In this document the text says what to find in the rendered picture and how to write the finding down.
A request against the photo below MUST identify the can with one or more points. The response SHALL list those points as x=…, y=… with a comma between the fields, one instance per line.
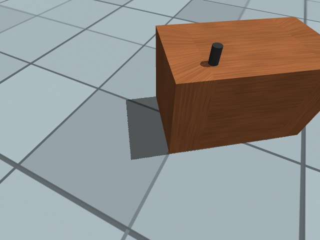
x=215, y=54

